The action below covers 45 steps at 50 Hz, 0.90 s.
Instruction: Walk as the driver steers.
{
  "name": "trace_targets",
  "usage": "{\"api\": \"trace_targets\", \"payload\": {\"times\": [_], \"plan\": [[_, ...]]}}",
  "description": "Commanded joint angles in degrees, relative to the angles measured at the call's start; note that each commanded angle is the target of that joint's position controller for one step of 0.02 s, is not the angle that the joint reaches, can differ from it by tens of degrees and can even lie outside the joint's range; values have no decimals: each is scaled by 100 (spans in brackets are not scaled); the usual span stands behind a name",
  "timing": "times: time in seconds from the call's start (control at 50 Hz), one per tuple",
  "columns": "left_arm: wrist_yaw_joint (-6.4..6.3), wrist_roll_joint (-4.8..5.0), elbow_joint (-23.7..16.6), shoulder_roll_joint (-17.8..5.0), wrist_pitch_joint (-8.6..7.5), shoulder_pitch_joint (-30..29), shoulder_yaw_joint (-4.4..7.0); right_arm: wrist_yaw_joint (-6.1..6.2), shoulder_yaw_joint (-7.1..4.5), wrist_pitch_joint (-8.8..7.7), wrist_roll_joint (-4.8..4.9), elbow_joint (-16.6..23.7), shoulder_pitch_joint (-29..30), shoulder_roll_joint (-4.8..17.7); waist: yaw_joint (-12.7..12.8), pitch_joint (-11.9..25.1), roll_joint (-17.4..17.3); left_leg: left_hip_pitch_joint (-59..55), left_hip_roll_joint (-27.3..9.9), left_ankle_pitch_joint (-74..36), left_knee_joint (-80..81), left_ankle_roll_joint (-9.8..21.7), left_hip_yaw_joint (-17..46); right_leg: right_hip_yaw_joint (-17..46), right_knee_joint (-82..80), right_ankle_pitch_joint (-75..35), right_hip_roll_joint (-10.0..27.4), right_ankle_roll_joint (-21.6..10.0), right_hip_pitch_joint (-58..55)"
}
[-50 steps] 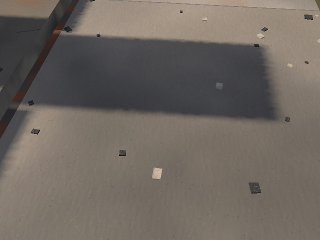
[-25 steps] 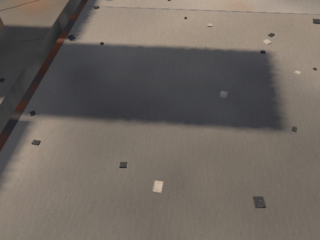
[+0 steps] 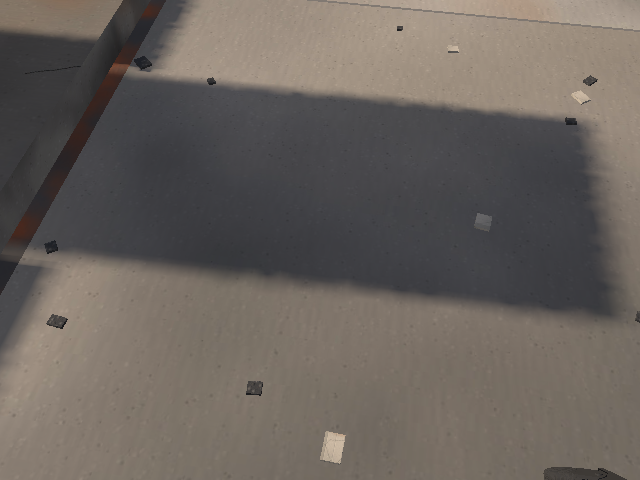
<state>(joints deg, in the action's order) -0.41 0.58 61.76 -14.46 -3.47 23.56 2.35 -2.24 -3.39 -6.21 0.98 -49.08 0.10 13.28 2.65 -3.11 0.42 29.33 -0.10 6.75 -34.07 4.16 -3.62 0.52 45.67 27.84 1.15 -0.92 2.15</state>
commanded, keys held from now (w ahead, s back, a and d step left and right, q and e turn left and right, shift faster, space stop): w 1.00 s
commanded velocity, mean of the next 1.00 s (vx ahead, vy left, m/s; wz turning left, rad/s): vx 0.50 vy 0.00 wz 0.00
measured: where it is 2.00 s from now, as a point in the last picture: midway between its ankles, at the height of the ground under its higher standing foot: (384, 199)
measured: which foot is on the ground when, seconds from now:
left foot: down 0.00-0.54, up 0.56-1.00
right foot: up 0.00-0.50, down 0.52-1.00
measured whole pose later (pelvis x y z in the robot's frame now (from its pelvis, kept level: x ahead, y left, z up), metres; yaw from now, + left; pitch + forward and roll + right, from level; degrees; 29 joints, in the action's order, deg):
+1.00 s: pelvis +0.55 -0.03 +0.02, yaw +0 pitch +2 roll -2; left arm -0.4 0.8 58.6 -14.0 -4.3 21.4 3.4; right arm -1.6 -2.9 -4.7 1.2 -49.4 -0.9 13.6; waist 4.4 -0.6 -2.3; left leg 34.4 -4.6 -1.6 -30.8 1.8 -0.2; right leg -3.4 11.7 17.6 -2.5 -1.3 -3.7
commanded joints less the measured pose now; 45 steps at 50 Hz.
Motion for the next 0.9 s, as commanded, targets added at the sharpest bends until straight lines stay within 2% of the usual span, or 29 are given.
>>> {"api": "trace_targets", "payload": {"times": [0.02, 0.04, 0.06, 0.08, 0.1, 0.14, 0.18, 0.22, 0.3, 0.36, 0.4, 0.46, 0.48, 0.5, 0.52, 0.54, 0.56, 0.58, 0.6, 0.62, 0.64, 0.66, 0.68, 0.72, 0.78, 0.84, 0.9], "plan": [[67, 269, -635, -670, -384, -291, 81, 43, -255, -8, -29, -345, -1932, 1002, -882, 1468, -1026, -4533, -2013, 1624, 1886, 1185, 3867, 633, 3433, 19, -25, -272, 4053], [23, 260, -725, -735, -428, -614, 88, 44, -180, -37, -52, -205, -1386, 805, -689, 1033, -481, -3618, -1815, 922, 1995, 1036, 3058, 492, 3172, -544, 316, -314, 3845], [-22, 160, -720, -711, -405, -734, 139, 22, -134, -68, -108, -179, -1070, 646, -491, 690, -260, -2807, -1610, 302, 2141, 950, 2454, 413, 2782, -907, 535, -297, 3557], [-37, 101, -688, -632, -320, -586, 167, 5, -90, -99, -163, -197, -945, 512, -268, 623, -369, -2330, -1411, 47, 2287, 866, 2049, 468, 2512, -1125, 719, -304, 3141], [-36, 89, -657, -492, -235, -463, 161, -13, -75, -101, -163, -243, -946, 456, -171, 565, -431, -2073, -1314, -15, 2436, 877, 1846, 452, 2334, -1187, 761, -289, 2933], [-46, 77, -687, -354, -119, -494, 157, 25, -95, -112, -125, -357, -1137, 578, -93, 358, -418, -1745, -1263, -165, 2684, 969, 1526, 363, 1939, -1263, 837, -209, 2964], [-61, 25, -871, -418, -73, -965, 178, 113, -134, -107, -130, -421, -1335, 771, -152, 132, -325, -1741, -1277, -205, 2874, 1025, 1376, 332, 1369, -1739, 895, -70, 3419], [-50, -22, -1019, -436, -83, -1406, 195, 193, -143, -72, -117, -472, -1545, 833, -262, 30, -287, -1932, -1243, -265, 2941, 977, 1233, 305, 687, -2369, 879, 38, 3771], [27, -2, -1220, -305, -151, -2184, 144, 265, -142, -19, -56, -559, -1896, 900, -501, -68, -332, -2103, -1032, -405, 2934, 758, 749, 35, -673, -3381, 618, 81, 3562], [108, 40, -1375, -281, -174, -2677, 97, 275, -156, 35, -19, -701, -2228, 933, -669, -183, -334, -2535, -1157, -422, 2793, 735, 671, -43, -1194, -3388, 492, 57, 3556], [181, 61, -1502, -323, -204, -2901, 87, 286, -180, 99, -5, -781, -2363, 959, -694, -240, -349, -2972, -1350, -557, 2571, 705, 700, -2, -1430, -3106, 461, -40, 3673], [263, 78, -1547, -527, -258, -2709, 143, 314, -239, 192, 9, -786, -2269, 1073, -453, -77, -490, -3397, -1557, -1398, 2091, 558, 751, -78, -1662, -2465, 310, -264, 3227], [264, 75, -1459, -662, -273, -2321, 214, 316, -250, 221, 9, -748, -2130, 1119, -203, 172, -568, -3399, -1485, -2347, 1625, 478, 655, -240, -1731, -2326, 130, -365, 2606], [240, 61, -1182, -876, -273, -1460, 349, 313, -214, 256, -3, -712, -2034, 1028, 217, 679, -502, -3192, -1197, -3094, 620, 341, 422, -409, -1817, -2380, -72, -514, 1464], [191, 1, -900, -1271, -267, -353, 489, 315, -119, 263, -73, -592, -2075, 832, 577, 1514, -106, -2179, -870, -2231, -986, 142, 170, 340, -1603, -2428, 596, -835, -297], [179, -61, -748, -1778, -221, 232, 606, 254, 77, 143, -99, -517, -2719, 139, 287, 2215, 1338, 234, 202, 766, -3193, -303, 70, 3078, -2130, -1366, 1963, -1746, -2339], [198, -10, -761, -1316, -217, 191, 449, 226, 30, -7, 3, -574, -2523, 440, 399, 2452, 1299, 989, 267, 2560, -4102, -249, 932, 4228, -2889, -796, 2138, -1821, -2484], [193, 19, -848, -1021, -238, -323, 354, 201, -76, -103, 166, -435, -2066, 832, 325, 1618, 1022, 1514, -78, 2276, -4404, -128, 997, 3378, -2915, -821, 1971, -1537, -1850], [187, -7, -988, -811, -248, -791, 287, 225, -77, -137, 178, -348, -1702, 881, 182, 1134, 571, 1425, -419, 1740, -4202, -65, 828, 2558, -2996, -1251, 1741, -1347, -1020], [206, -67, -1030, -657, -263, -1144, 240, 267, -110, -117, 99, -321, -1509, 840, 6, 737, 302, 1185, -639, 1315, -3783, -74, 745, 2021, -3186, -1707, 1532, -1249, -195], [220, -122, -1036, -480, -292, -1311, 182, 296, -152, -37, 40, -342, -1558, 803, -189, 601, 362, 804, -816, 1048, -3470, -65, 791, 1625, -3360, -2009, 1319, -1143, 313], [234, -133, -1001, -454, -299, -1325, 173, 299, -142, 46, 26, -367, -1681, 665, -292, 554, 462, 549, -860, 911, -3301, -85, 782, 1430, -3522, -2138, 1250, -1152, 597], [228, -113, -952, -509, -315, -1242, 186, 303, -127, 108, 12, -378, -1737, 540, -337, 508, 439, 466, -894, 853, -3135, -122, 748, 1277, -3647, -2321, 1217, -1208, 752], [165, -93, -855, -687, -335, -1041, 227, 319, -134, 173, -23, -277, -1505, 522, -352, 331, 324, 711, -931, 494, -2675, -237, 701, 1008, -3838, -2647, 1198, -1283, 821], [55, -69, -765, -776, -292, -773, 242, 307, -139, 169, -72, -68, -905, 511, -220, 174, 233, 1122, -911, -391, -1652, -386, 657, 698, -3938, -2932, 1125, -1212, 588], [9, -26, -701, -800, -257, -544, 236, 244, -86, 130, -42, 83, -335, 393, -47, 44, 292, 913, -725, -1162, -604, -399, 466, 333, -3993, -2889, 943, -1051, 534], [-5, 16, -562, -837, -213, -204, 249, 166, -34, 107, 0, 235, 192, 362, 141, -117, 272, 863, -581, -1294, 2, -378, 353, 259, -3936, -2770, 1032, -1029, 180]]}}
Keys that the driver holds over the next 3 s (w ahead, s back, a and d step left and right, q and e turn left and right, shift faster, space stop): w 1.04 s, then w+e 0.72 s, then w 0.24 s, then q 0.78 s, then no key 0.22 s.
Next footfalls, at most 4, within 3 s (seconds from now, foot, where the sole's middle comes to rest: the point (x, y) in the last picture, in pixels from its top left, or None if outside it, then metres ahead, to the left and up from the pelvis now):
0.52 right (415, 471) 0.47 -0.14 -0.75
1.06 left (303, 327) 0.78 0.10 -0.75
1.64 right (415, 240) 1.04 -0.17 -0.75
2.14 left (388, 140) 1.41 -0.11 -0.75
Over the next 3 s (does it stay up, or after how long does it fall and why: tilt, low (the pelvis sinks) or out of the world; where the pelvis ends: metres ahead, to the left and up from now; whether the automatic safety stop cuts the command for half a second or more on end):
stays up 1.31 -0.17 0.02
